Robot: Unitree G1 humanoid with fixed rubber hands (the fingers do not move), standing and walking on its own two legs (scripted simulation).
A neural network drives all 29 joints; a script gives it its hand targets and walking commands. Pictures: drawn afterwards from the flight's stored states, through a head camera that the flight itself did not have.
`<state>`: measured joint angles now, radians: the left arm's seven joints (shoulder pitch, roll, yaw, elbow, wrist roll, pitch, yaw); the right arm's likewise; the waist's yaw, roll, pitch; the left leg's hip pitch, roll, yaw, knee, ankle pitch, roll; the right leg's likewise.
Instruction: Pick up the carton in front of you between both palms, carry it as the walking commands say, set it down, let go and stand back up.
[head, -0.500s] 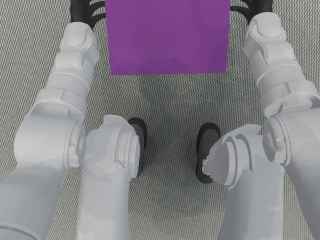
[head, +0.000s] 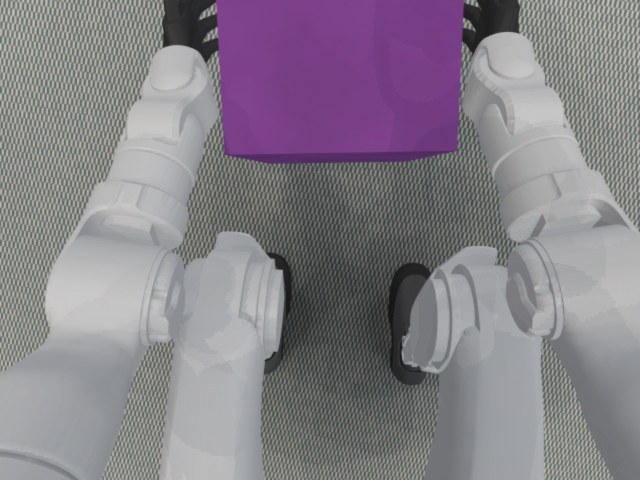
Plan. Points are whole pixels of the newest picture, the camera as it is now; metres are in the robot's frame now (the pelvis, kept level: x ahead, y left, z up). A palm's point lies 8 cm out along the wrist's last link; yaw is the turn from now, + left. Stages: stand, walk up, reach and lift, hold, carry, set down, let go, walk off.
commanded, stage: reach and lift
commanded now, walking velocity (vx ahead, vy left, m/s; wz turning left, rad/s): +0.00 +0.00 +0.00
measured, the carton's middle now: (337, 72) +0.52 +0.03 -0.20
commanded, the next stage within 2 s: none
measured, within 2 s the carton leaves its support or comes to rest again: neither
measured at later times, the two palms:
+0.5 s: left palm (37, 10) +0.47 +0.19 +0.06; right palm out of the picture +0.50 -0.11 +0.07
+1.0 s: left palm out of the picture +0.43 +0.17 +0.23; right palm out of the picture +0.46 -0.12 +0.23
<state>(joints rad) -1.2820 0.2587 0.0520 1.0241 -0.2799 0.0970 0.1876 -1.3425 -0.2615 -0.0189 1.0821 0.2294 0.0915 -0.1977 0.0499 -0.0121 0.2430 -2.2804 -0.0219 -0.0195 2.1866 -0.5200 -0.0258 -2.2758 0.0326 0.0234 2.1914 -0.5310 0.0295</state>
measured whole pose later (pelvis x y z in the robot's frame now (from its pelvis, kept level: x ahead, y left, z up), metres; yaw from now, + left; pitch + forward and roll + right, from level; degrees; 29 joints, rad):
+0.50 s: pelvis +0.01 -0.01 +0.12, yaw +2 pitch +41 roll +1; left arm -0.92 0.01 0.45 0.67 0.16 0.34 0.02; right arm -0.98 0.02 -0.42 0.74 -0.18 0.30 -0.10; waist 0.04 -0.04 -0.18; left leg -2.00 -0.05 -0.05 1.77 -0.49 -0.05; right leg -2.00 0.08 0.04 1.79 -0.52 0.02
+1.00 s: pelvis +0.06 -0.01 +0.26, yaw +2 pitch +30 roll +0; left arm -0.59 -0.07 0.37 0.59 0.17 0.34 0.02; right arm -0.62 0.10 -0.36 0.64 -0.16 0.30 -0.08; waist 0.03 -0.03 -0.24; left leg -1.39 -0.04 -0.05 1.34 -0.47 -0.02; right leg -1.38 0.07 0.05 1.35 -0.50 0.01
